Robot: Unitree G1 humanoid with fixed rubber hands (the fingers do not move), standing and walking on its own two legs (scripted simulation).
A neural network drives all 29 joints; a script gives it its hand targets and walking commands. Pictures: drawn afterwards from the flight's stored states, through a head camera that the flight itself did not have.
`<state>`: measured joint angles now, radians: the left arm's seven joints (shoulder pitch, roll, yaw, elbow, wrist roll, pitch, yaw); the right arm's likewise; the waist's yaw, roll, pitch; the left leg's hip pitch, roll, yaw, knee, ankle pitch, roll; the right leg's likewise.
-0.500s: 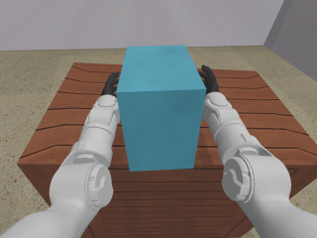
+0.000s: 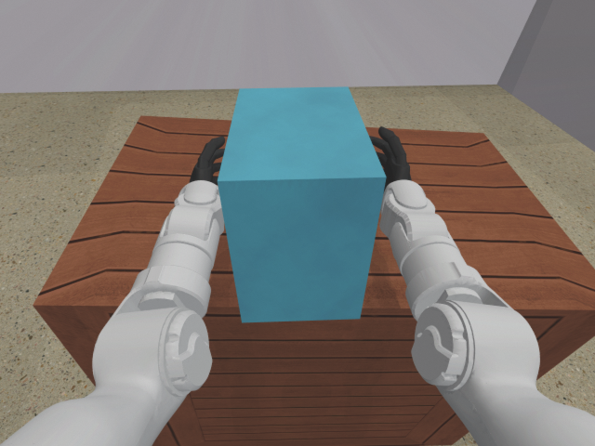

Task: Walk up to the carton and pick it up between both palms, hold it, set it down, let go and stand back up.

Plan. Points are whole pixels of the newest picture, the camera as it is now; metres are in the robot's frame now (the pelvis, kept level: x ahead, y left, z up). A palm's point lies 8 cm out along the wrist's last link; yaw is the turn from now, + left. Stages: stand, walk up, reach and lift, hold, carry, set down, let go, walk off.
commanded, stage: set down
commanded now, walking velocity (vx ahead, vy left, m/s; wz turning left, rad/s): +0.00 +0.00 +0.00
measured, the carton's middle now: (297, 199) +0.45 +0.01 +0.13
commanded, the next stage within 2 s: none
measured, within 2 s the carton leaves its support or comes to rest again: rests again in 0.46 s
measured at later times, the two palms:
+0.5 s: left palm (205, 191) +0.43 +0.14 +0.16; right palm (396, 191) +0.42 -0.13 +0.18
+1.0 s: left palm (205, 200) +0.43 +0.14 +0.13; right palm (391, 207) +0.43 -0.13 +0.14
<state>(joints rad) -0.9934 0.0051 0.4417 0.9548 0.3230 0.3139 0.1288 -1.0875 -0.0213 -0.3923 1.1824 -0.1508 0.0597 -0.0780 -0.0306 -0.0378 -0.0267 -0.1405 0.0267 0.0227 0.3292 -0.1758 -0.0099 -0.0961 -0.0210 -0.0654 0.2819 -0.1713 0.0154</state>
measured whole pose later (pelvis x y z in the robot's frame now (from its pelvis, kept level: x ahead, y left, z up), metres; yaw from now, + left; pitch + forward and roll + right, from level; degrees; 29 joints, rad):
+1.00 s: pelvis +0.00 +0.00 +0.00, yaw +0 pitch +1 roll -1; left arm -0.98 0.00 0.46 0.95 0.24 0.24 0.16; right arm -1.01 0.00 -0.42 1.09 -0.15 0.08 -0.06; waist -0.02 -0.04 0.01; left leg -0.17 0.03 0.03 0.33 -0.17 -0.01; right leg -0.13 -0.02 -0.06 0.29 -0.17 0.01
